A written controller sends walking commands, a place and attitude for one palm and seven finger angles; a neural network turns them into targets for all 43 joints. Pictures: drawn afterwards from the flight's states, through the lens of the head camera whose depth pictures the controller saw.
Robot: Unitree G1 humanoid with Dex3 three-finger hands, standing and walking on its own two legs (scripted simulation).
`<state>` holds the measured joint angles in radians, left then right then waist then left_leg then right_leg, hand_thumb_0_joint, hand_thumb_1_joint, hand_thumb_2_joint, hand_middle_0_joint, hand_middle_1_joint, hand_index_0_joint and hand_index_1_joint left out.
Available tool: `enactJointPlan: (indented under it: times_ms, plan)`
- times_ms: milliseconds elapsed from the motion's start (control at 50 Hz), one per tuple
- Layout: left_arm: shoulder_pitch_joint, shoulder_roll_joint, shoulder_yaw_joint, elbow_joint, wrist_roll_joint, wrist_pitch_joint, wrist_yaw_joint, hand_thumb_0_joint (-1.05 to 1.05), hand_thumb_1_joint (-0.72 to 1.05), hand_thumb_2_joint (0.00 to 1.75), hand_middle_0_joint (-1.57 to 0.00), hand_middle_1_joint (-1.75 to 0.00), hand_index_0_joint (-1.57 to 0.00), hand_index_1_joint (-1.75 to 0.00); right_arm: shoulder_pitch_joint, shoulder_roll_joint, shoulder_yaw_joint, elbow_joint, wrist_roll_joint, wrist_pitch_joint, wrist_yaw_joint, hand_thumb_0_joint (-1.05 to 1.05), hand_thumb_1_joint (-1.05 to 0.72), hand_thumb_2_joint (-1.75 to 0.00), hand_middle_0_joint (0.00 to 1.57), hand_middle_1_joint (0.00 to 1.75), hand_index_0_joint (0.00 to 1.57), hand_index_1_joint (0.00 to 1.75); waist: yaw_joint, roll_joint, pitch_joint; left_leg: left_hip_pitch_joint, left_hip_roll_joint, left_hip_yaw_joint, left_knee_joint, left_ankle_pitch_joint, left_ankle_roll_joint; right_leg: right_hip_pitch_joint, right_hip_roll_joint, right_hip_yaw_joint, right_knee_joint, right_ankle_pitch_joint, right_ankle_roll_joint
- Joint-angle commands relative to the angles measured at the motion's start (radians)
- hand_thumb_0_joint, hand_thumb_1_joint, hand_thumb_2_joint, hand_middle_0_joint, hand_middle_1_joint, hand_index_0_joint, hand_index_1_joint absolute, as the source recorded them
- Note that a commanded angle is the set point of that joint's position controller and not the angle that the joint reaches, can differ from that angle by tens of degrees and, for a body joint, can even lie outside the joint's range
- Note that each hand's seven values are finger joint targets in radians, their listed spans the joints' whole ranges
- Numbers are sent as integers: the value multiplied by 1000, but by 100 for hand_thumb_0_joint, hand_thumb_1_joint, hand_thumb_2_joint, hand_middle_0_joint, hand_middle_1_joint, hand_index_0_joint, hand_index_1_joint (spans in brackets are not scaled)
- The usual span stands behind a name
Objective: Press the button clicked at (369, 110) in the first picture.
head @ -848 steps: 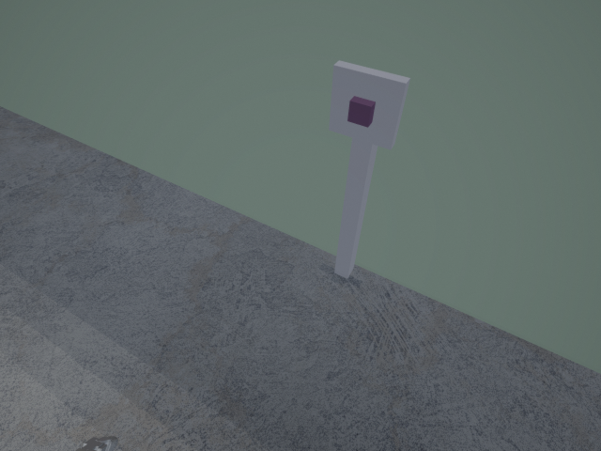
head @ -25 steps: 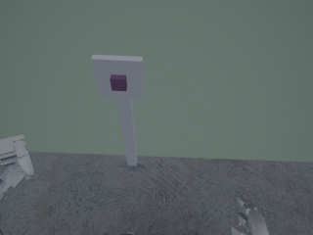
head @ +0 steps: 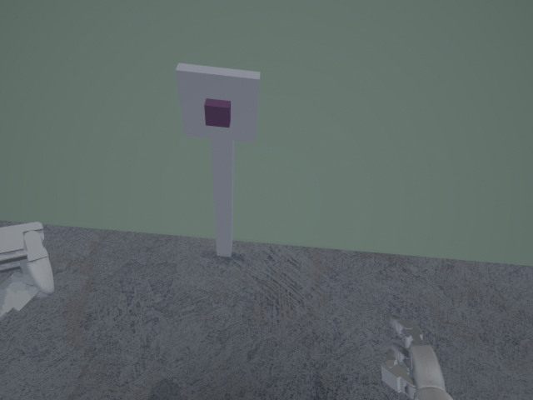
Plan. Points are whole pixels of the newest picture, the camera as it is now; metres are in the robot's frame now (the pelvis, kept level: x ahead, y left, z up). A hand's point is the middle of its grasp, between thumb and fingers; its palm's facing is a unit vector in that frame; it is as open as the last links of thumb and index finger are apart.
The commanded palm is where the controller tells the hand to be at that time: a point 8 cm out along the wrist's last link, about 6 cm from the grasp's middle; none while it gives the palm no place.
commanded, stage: step back with the hand held close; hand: left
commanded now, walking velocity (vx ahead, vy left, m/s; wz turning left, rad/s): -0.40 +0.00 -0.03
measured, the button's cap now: (218, 112) +0.70 +0.16 +0.00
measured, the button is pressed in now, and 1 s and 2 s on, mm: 0 0 0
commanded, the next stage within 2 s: stop stepping back and stand still in 0.06 s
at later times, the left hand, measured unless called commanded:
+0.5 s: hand out of the picture +0.10 +0.24 +0.16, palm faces +0.36 -0.86 -0.37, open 3.1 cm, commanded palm +0.04 +0.28 +0.18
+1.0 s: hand out of the picture +0.06 +0.24 +0.17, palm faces +0.37 -0.82 -0.44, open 3.1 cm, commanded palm +0.01 +0.28 +0.18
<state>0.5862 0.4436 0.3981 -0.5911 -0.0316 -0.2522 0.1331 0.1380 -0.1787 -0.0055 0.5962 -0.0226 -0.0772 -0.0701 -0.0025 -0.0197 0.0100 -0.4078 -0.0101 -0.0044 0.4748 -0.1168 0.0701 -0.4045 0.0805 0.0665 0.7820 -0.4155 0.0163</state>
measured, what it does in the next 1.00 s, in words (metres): walks backwards: right foot, then left foot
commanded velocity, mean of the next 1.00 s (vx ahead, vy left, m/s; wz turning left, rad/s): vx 0.07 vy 0.00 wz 0.00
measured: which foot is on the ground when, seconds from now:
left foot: down 0.00-0.26, up 0.28-0.40, down 0.42-1.00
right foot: up 0.00-0.24, down 0.26-1.00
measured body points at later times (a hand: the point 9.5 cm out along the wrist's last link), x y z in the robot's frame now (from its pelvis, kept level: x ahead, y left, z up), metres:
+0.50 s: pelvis -0.11 +0.01 -0.01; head -0.14 +0.04 +0.44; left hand +0.07 +0.29 +0.18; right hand -0.02 -0.26 -0.09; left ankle -0.05 +0.09 -0.74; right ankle -0.17 -0.12 -0.73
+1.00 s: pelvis -0.14 +0.01 -0.01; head -0.15 +0.01 +0.44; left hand +0.04 +0.28 +0.19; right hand +0.00 -0.23 -0.09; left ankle -0.10 +0.14 -0.74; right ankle -0.15 -0.09 -0.74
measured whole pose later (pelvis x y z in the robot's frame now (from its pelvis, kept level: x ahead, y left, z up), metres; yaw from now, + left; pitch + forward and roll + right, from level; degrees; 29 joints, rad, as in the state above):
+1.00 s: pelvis -0.14 +0.01 -0.01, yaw -3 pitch -1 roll +0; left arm 0.59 0.36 0.37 -0.53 0.00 -0.21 0.16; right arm 0.25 -0.19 0.01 0.64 -0.01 -0.14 -0.09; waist -0.02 -0.01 -0.03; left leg -0.29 0.03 0.04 0.55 -0.25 -0.01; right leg -0.24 -0.01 -0.06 0.58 -0.32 -0.02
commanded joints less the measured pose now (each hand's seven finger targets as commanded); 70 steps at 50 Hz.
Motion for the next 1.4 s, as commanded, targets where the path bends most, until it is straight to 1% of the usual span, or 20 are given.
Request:
enactJointPlan:
  times_ms: [0, 180, 240, 260, 320, 360, 440, 560, 580, 620, 640, 700, 780, 880, 1000, 1120, 1140, 1220, 1280, 1380]
  plan:
    - [61, 91, 63, -271, -26, -50, 21, 0, 90, 90, -130, -150, -130, -150, -13, -155, -58, -120, 1, -97, 18, 0, -90, -90, 20, 30, 20, 30, 10, 172, -229, 253, 302, -187, -185, 320, 78, -10, -18, -25, 162, -95, 2]
    - [81, 131, 83, -259, -49, -7, 18, 0, 90, 90, -130, -150, -130, -150, -27, -146, -36, -137, -10, -71, 12, 0, -90, -90, 20, 30, 20, 30, 6, 244, -193, 130, 141, -43, -315, -293, -86, 290, 2, -171, -453, -34, -53]
    - [68, 214, 159, -322, -60, -13, 36, 0, 90, 90, -130, -150, -130, -150, -32, -134, -21, -128, -20, -38, 9, 0, -90, -90, 20, 30, 20, 30, 4, -69, -177, 279, 5, 26, 355, -155, -111, -125, -401, 144, -668, -24, -207]
    - [18, 206, 148, -304, -51, 0, 37, 0, 90, 90, -130, -150, -130, -150, -20, -135, -23, -126, -10, -45, 5, 0, -90, -90, 20, 30, 20, 30, 10, -131, -170, 173, 6, -22, 466, -209, -107, -99, -421, 153, -621, -45, -231]
    - [-23, 111, 81, -184, -30, 42, 41, 0, 90, 90, -130, -150, -130, -150, -32, -137, -28, -117, 25, -57, -17, 0, -90, -90, 20, 30, 20, 30, -27, -153, -27, 105, 59, -25, 288, -208, -75, -46, -317, 7, -535, -34, -138]
    - [-36, 87, 61, -129, -5, 32, 46, 0, 90, 90, -130, -150, -130, -150, -13, -158, -21, -99, 24, -79, -35, 0, -90, -90, 20, 30, 20, 30, -29, 50, 37, 167, 67, -29, -33, -142, -50, -7, -222, -34, -423, 35, -80]
    - [-75, 111, 57, -222, -3, -16, 35, 0, 90, 90, -130, -150, -130, -150, 8, -153, -14, -103, 9, -125, -37, 0, -90, -90, 20, 30, 20, 30, -24, 271, -50, 182, 240, -398, -317, -235, -19, 53, -55, -95, -89, -38, -5]
    - [115, 97, 68, -205, 6, 9, 37, 0, 90, 90, -130, -150, -130, -150, -10, -156, -21, -131, 8, -114, -9, 0, -90, -90, 20, 30, 20, 30, -3, 178, -57, -87, 125, -123, -259, -475, -39, 363, -62, -142, -356, -11, -42]
    - [117, 109, 83, -184, 7, 13, 37, 0, 90, 90, -130, -150, -130, -150, -13, -154, -27, -138, 2, -96, -10, 0, -90, -90, 20, 30, 20, 30, -7, 118, -41, -123, 77, -76, -133, -456, -57, 341, -110, -76, -424, -63, -70]
    - [81, 147, 123, -184, -1, 8, 43, 0, 90, 90, -130, -150, -130, -150, 6, -151, -45, -129, 4, -69, -4, 0, -90, -90, 20, 30, 20, 30, 3, -176, -37, -124, -7, 4, 371, -302, -77, 130, -394, 336, -649, -371, -210]
    - [22, 134, 118, -189, -6, 2, 48, 0, 90, 90, -130, -150, -130, -150, 23, -152, -46, -111, 4, -64, -5, 0, -90, -90, 20, 30, 20, 30, -11, -180, 2, -178, 11, -10, 516, -256, -78, 110, -430, 353, -654, -289, -236]
    - [-15, 91, 78, -78, 7, -10, 45, 0, 90, 90, -130, -150, -130, -150, 42, -134, -30, -96, 6, -67, -11, 0, -90, -90, 20, 30, 20, 30, -35, -78, 2, -46, 66, 3, 405, -239, -62, -10, -355, 140, -598, -243, -170]
    - [-81, 67, 26, -114, 20, -11, 53, 0, 90, 90, -130, -150, -130, -150, 12, -139, -26, -96, 5, -95, -34, 0, -90, -90, 20, 30, 20, 30, -19, -24, 30, 183, 43, 71, 44, -225, -34, -47, -279, 60, -505, -221, -127]
    - [-64, 89, 68, -189, 22, -28, 47, 0, 90, 90, -130, -150, -130, -150, 3, -148, -20, -109, 11, -113, -28, 0, -90, -90, 20, 30, 20, 30, -9, 211, -11, 50, 232, -242, -239, -390, 35, 127, -90, -111, -166, 28, -8]
    - [16, 63, 62, -140, 5, -21, 39, 0, 90, 90, -130, -150, -130, -150, 13, -140, -28, -114, 19, -118, 1, 0, -90, -90, 20, 30, 20, 30, -9, -35, -65, 103, 75, -3, 36, -46, -45, 196, -183, 37, -396, 298, -50]
    - [15, 78, 69, -140, -5, -7, 37, 0, 90, 90, -130, -150, -130, -150, -15, -137, -24, -126, 17, -91, -2, 0, -90, -90, 20, 30, 20, 30, -7, 28, -77, 205, 81, -7, -12, 61, -52, 163, -171, -8, -396, 347, -40]
    - [-108, -32, -295, 671, 95, 157, -107, 0, 90, 90, -130, -150, -130, -150, -49, -321, -87, 122, 16, -106, 91, 0, -90, -90, 20, 30, 20, 30, -41, 80, -41, 123, 122, -47, 136, 266, -42, 73, -223, -81, -199, 532, -46]
    - [-197, -82, -306, 833, 70, 243, -130, 0, 90, 90, -115, -134, -115, -134, 12, -228, -45, 82, 7, 13, 79, 0, -90, -90, 20, 30, 20, 30, 6, -102, -88, 51, 152, -123, 45, 188, 2, 153, -151, -87, -197, 296, -36]
    - [-276, -44, -314, 1040, 66, 240, -128, 0, 90, 90, -104, -122, -104, -122, 7, -233, -41, 125, -1, 39, 70, 0, -90, -90, 20, 30, 20, 30, 2, -192, -106, 118, 93, -70, 78, 161, -25, 179, -216, -31, -280, 411, -72]
    - [-323, -73, -358, 1349, 49, 257, -115, 0, 90, 90, -86, -102, -86, -102, 8, -172, -12, 241, -5, 74, 63, 0, -90, -90, 20, 30, 20, 30, 6, 104, -49, 141, 105, -79, -54, 79, -36, 209, -183, -39, -339, 244, -52]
